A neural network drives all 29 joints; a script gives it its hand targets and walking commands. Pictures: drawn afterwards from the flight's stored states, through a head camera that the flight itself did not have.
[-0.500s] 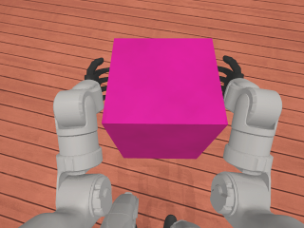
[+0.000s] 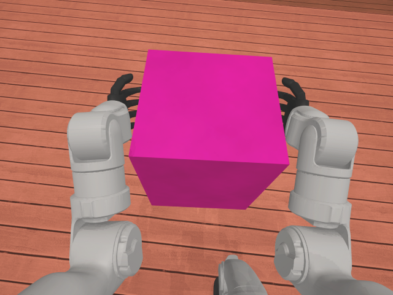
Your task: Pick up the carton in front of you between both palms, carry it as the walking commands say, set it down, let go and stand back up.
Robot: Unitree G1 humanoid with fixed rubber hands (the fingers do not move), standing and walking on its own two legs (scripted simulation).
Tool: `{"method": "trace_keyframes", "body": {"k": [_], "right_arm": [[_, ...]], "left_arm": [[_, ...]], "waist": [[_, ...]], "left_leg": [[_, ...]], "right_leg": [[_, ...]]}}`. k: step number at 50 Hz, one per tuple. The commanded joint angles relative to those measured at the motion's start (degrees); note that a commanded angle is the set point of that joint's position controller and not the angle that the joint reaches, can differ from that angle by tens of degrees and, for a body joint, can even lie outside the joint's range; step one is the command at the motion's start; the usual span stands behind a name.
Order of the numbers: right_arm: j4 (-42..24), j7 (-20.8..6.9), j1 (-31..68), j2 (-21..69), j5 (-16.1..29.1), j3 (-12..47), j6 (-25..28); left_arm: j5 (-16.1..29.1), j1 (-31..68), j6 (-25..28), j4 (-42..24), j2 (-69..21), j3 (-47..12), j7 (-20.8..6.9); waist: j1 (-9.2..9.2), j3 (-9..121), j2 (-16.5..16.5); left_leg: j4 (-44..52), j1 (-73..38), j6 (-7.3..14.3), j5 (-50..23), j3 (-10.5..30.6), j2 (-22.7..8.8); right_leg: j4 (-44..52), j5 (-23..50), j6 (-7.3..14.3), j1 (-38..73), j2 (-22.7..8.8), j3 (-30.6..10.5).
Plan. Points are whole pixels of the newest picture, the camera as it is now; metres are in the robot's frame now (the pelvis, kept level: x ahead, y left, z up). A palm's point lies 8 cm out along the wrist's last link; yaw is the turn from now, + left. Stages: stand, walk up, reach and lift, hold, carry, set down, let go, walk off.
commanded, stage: carry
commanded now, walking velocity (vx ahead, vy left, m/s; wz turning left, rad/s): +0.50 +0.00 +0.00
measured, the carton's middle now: (203, 141) +0.39 -0.02 +0.09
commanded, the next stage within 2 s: none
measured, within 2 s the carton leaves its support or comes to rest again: neither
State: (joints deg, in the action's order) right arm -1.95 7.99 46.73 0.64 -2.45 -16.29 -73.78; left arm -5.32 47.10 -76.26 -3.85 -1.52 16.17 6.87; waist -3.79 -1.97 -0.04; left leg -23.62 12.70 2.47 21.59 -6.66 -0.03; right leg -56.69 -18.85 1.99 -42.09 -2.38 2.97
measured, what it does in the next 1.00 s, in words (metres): climbs: right foot, then left foot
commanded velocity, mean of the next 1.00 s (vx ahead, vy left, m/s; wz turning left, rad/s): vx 0.50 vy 0.00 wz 0.00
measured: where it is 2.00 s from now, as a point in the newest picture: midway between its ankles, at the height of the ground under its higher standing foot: (181, 106)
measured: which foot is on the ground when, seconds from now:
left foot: down 0.00-0.14, up 0.16-0.50, down 0.52-0.96, up 0.98-1.00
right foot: up 0.00-0.10, down 0.12-0.52, up 0.54-0.90, down 0.92-1.00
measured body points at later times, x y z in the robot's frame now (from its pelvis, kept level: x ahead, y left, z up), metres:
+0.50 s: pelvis +0.31 -0.01 +0.02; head +0.35 -0.01 +0.47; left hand +0.70 +0.16 +0.18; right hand +0.72 -0.14 +0.19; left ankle +0.44 +0.10 -0.69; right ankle +0.22 -0.11 -0.72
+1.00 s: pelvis +0.61 -0.01 +0.04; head +0.64 -0.01 +0.49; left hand +1.00 +0.15 +0.19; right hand +1.01 -0.15 +0.19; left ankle +0.47 +0.09 -0.63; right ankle +0.70 -0.09 -0.68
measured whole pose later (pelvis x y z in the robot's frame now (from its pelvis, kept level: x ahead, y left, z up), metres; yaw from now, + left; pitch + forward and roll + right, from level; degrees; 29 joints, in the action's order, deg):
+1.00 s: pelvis +0.61 -0.01 +0.04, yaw +1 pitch +4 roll -1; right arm 8.4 6.8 47.6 -2.1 -2.2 -16.0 -74.7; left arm -4.8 47.6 -74.6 8.4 -0.9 14.7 7.5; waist 1.3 1.8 -1.5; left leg -58.3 18.5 1.0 28.2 -1.7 -2.3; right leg -37.9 -17.0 4.8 -30.1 0.4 8.8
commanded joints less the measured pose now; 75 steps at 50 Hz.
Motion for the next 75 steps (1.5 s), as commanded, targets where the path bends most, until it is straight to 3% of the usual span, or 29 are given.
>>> {"method": "trace_keyframes", "body": {"k": [1, 5, 6, 7, 8, 11, 13, 19, 25, 26, 27, 28, 29, 31, 32, 40, 44, 46, 47, 48, 49, 52, 59, 65, 66, 67, 68, 71, 75], "right_arm": [[-1.11, -14.96, 41.02, 57.20, 26.12, 39.11, -1.84], [4.80, -15.12, 39.08, 56.61, 23.80, 37.00, -2.10], [5.49, -15.27, 39.78, 56.42, 23.40, 36.45, -2.06], [6.34, -15.49, 40.26, 58.29, 23.60, 36.34, -2.27], [6.66, -15.41, 41.72, 58.46, 23.06, 36.30, -2.06], [3.72, -14.12, 43.41, 61.39, 22.86, 35.08, -0.93], [2.55, -12.81, 42.29, 61.17, 21.50, 34.39, -0.54], [-0.08, -10.72, 39.00, 56.98, 18.82, 35.32, -0.70], [4.96, -12.06, 38.55, 56.48, 21.11, 36.55, -2.18], [6.90, -12.52, 38.11, 56.22, 21.42, 36.15, -2.13], [8.44, -12.88, 37.47, 56.08, 21.32, 35.28, -1.98], [9.30, -13.04, 38.18, 55.52, 20.68, 34.82, -1.41], [8.73, -13.41, 39.20, 56.89, 21.48, 34.43, -1.55], [4.76, -14.13, 43.68, 60.45, 24.59, 35.69, -1.20], [2.34, -14.31, 46.54, 61.81, 26.06, 36.53, -0.90], [-2.16, -13.86, 46.71, 60.26, 27.89, 37.53, -1.53], [3.78, -14.28, 42.43, 59.01, 25.18, 36.80, -1.82], [6.80, -14.47, 41.22, 58.89, 24.29, 35.92, -1.74], [7.46, -14.78, 41.74, 58.66, 23.90, 35.54, -1.69], [7.84, -15.15, 42.76, 60.37, 24.28, 35.53, -1.84], [7.69, -14.90, 43.07, 60.52, 23.50, 36.09, -1.54], [5.06, -13.71, 43.29, 62.03, 22.80, 34.59, -0.48], [0.59, -10.42, 38.43, 56.78, 18.54, 34.58, -0.56], [5.16, -11.37, 37.10, 54.98, 19.62, 35.39, -2.30], [7.20, -11.82, 36.62, 54.58, 19.91, 34.94, -2.32], [8.77, -12.19, 35.85, 54.18, 19.79, 34.04, -2.26], [9.46, -12.38, 36.92, 53.90, 19.21, 33.61, -1.79], [4.69, -13.56, 43.08, 59.05, 23.54, 34.95, -1.67], [-1.91, -13.89, 48.86, 61.76, 27.71, 36.96, -1.28]], "left_arm": [[20.18, 37.29, 0.95, 1.92, -52.11, -36.47, -9.36], [22.54, 36.71, 0.84, 7.21, -54.64, -36.75, -11.22], [22.93, 36.58, 1.05, 8.20, -55.58, -36.12, -11.79], [22.60, 37.02, 1.62, 8.93, -54.48, -35.45, -12.00], [23.88, 38.41, 1.81, 8.44, -56.14, -35.92, -12.35], [29.66, 47.78, 2.44, -0.27, -62.59, -38.68, -13.29], [31.77, 50.13, 2.56, -3.17, -63.49, -39.59, -13.24], [31.18, 46.20, 2.09, -4.04, -59.75, -39.53, -13.05], [26.37, 41.03, 0.55, 3.43, -55.29, -37.16, -12.68], [25.75, 40.61, 0.34, 5.04, -54.95, -36.54, -12.64], [25.30, 40.79, 0.08, 6.35, -54.11, -35.67, -12.64], [25.49, 41.56, -0.14, 6.90, -55.17, -35.53, -12.84], [25.21, 43.10, 0.04, 7.20, -56.03, -35.52, -12.76], [24.84, 44.16, 0.61, 7.01, -57.35, -33.89, -12.30], [24.59, 44.39, 0.88, 6.39, -57.82, -33.52, -11.93], [21.23, 40.06, 0.82, 3.79, -54.24, -33.18, -8.95], [21.84, 38.98, 0.54, 7.92, -54.87, -34.22, -10.20], [22.78, 37.76, 0.94, 10.72, -56.45, -34.31, -11.16], [22.78, 36.74, 1.21, 11.84, -57.27, -33.73, -11.69], [22.22, 37.15, 2.05, 12.17, -55.84, -33.18, -11.79], [23.44, 38.39, 2.02, 10.43, -57.04, -33.62, -12.07], [28.73, 48.18, 2.67, 0.74, -62.06, -37.34, -12.74], [31.57, 46.83, 2.27, -4.15, -59.51, -39.27, -12.84], [27.48, 41.74, 0.50, 3.38, -55.32, -37.30, -12.79], [26.88, 41.26, 0.23, 5.17, -55.01, -36.66, -12.76], [26.50, 41.27, -0.05, 6.67, -54.30, -35.74, -12.77], [26.59, 42.42, -0.23, 7.12, -55.10, -35.53, -12.94], [26.03, 44.73, 0.44, 7.01, -57.48, -34.07, -12.34], [24.26, 43.72, 0.91, 4.62, -57.32, -33.14, -10.38]], "waist": [[1.20, 26.07, -8.20], [5.58, 29.21, -7.69], [7.89, 33.65, -3.56], [7.70, 38.76, 13.62], [8.07, 36.84, 16.94], [7.38, 30.96, 1.92], [7.16, 32.14, 3.40], [7.08, 30.48, 6.76], [3.64, 29.02, 8.21], [2.24, 32.68, 5.01], [0.44, 36.20, -2.79], [0.56, 36.90, -18.77], [0.19, 35.18, -16.16], [-0.60, 31.89, -4.52], [-0.29, 30.89, -3.15], [0.91, 29.33, -6.20], [2.08, 26.69, -8.91], [5.14, 31.07, -6.33], [7.51, 35.53, -1.16], [7.62, 39.17, 16.39], [7.83, 36.02, 16.25], [7.39, 31.37, 1.69], [7.18, 30.69, 7.04], [3.48, 29.45, 7.80], [2.18, 33.13, 3.92], [0.57, 36.79, -5.03], [0.57, 36.50, -19.23], [-0.15, 31.31, -4.24], [0.88, 31.63, -5.07]], "left_leg": [[2.42, -18.60, 8.28, -34.81, 7.48, -11.83], [-15.99, -9.93, 2.41, -51.79, -1.89, -9.17], [-27.05, -0.82, 0.21, -38.37, -1.17, -7.63], [-43.14, 15.74, -2.30, -13.29, 0.39, 0.60], [-53.38, 25.40, -1.47, 6.66, 6.25, 4.38], [-55.53, 33.15, 1.23, 2.52, 8.83, -2.33], [-49.53, 30.84, 0.69, -0.03, 7.75, -2.91], [-30.05, 31.22, -1.20, -2.56, 3.60, -3.15], [-5.17, 5.15, 0.19, -11.65, -7.13, 4.16], [-4.61, -8.00, 1.03, -11.67, -5.28, 2.70], [-2.29, -19.49, 3.95, -1.60, 13.77, -8.65], [2.66, -29.40, 12.05, -10.08, 39.81, -19.92], [2.12, -31.29, 14.52, -15.38, 41.35, -21.50], [-1.12, -27.26, 12.98, -27.49, 30.69, -18.73], [-0.88, -25.23, 11.48, -27.75, 27.14, -17.71], [3.08, -19.81, 10.12, -24.53, 13.34, -14.24], [-1.13, -14.57, 6.28, -36.69, 5.24, -11.80], [-15.53, -6.52, 2.14, -44.98, -0.98, -9.22], [-27.56, 2.77, -0.37, -31.65, -0.73, -7.52], [-42.34, 19.80, -2.62, -8.46, 0.36, 1.23], [-51.46, 28.96, -1.41, 7.63, 5.96, 3.10], [-53.36, 34.83, 0.87, 3.25, 8.48, -2.69], [-30.00, 30.80, -1.31, -1.38, 3.65, -2.92], [-5.10, 2.80, 0.07, -11.24, -7.35, 4.19], [-4.96, -10.29, 0.91, -10.37, -4.71, 2.12], [-1.61, -21.42, 4.31, 1.14, 16.39, -10.38], [4.05, -30.18, 11.84, -6.05, 41.12, -20.26], [-0.22, -25.86, 12.22, -23.82, 30.44, -18.64], [1.81, -21.97, 9.45, -22.11, 20.77, -15.39]], "right_leg": [[13.10, 4.95, -0.11, 4.89, 1.81, 4.63], [26.68, 9.48, 2.63, 32.36, 7.58, 10.97], [26.96, 5.56, 4.54, 46.08, 0.41, 0.55], [32.82, 5.85, 13.11, 57.23, -16.21, -30.96], [37.16, 11.39, 16.75, 59.42, -17.39, -39.91], [32.25, 22.70, 12.60, 53.55, -14.65, -24.13], [33.49, 19.92, 10.27, 51.46, -12.59, -18.56], [35.70, 22.50, 11.68, 50.86, -11.86, -10.90], [23.80, 37.46, 5.05, 42.15, -7.51, 2.05], [14.74, 35.50, 2.38, 36.11, -5.88, 4.58], [2.21, 20.09, -0.02, 24.78, -3.27, 4.47], [-9.90, -5.74, -1.64, 6.22, 5.80, 1.99], [-20.09, -11.09, -0.11, -1.19, 4.55, -3.25], [-23.23, -8.48, 1.29, -5.65, 1.43, -4.47], [-20.68, -6.49, 1.50, -5.96, 0.23, -4.73], [5.17, 0.00, -0.55, -0.93, -0.44, 0.51], [20.08, 3.91, 0.38, 13.70, 4.70, 7.92], [26.82, 8.07, 2.55, 35.12, 6.53, 9.60], [28.13, 2.15, 5.25, 48.41, -2.68, -3.79], [34.01, 3.91, 13.79, 58.65, -16.51, -32.78], [36.71, 10.39, 16.03, 60.39, -17.56, -38.46], [32.13, 22.70, 12.42, 54.51, -15.11, -23.91], [35.83, 20.76, 11.37, 50.38, -12.21, -11.37], [24.31, 32.97, 4.83, 39.52, -7.97, 1.75], [14.92, 31.19, 2.13, 33.35, -6.21, 4.49], [1.67, 15.97, -0.47, 21.72, -3.11, 4.46], [-9.74, -8.71, -1.97, 3.59, 6.00, 1.87], [-21.87, -8.01, 1.15, -5.73, 0.73, -4.27], [-14.11, -3.40, 0.44, -4.04, -0.34, -2.99]]}}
